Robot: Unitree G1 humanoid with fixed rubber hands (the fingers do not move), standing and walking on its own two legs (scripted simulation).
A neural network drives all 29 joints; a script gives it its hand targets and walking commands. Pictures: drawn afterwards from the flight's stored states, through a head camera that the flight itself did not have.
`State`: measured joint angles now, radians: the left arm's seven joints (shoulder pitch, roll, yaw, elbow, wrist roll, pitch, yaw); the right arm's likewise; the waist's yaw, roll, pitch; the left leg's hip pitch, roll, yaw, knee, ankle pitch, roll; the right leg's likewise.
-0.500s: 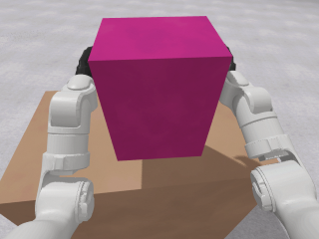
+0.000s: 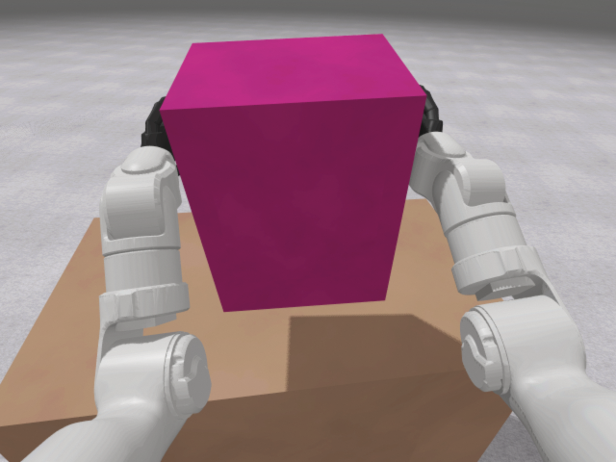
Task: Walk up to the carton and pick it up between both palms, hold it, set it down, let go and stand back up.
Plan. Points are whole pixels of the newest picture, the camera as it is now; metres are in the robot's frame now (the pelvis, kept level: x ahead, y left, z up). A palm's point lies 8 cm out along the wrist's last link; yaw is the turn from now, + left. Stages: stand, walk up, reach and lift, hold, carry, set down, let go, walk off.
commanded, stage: reach and lift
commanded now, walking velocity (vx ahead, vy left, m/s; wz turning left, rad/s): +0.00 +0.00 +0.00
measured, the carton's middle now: (297, 183) +0.36 +0.01 +0.25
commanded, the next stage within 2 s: hold in 0.34 s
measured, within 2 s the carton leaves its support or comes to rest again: neither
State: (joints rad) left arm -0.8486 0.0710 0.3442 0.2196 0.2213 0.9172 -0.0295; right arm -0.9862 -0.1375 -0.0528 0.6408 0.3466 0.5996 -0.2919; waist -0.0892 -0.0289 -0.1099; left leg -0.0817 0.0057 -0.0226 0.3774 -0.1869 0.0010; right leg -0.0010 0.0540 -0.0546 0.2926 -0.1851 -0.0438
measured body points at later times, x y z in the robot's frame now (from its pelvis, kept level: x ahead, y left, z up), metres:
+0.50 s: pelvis -0.01 +0.00 +0.00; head -0.06 +0.02 +0.45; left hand +0.41 +0.15 +0.27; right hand +0.40 -0.17 +0.28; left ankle +0.02 +0.12 -0.75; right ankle -0.01 -0.09 -0.75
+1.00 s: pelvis +0.00 +0.00 +0.00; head -0.06 +0.02 +0.44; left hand +0.40 +0.16 +0.28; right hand +0.40 -0.16 +0.30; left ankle +0.02 +0.12 -0.75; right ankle -0.01 -0.09 -0.75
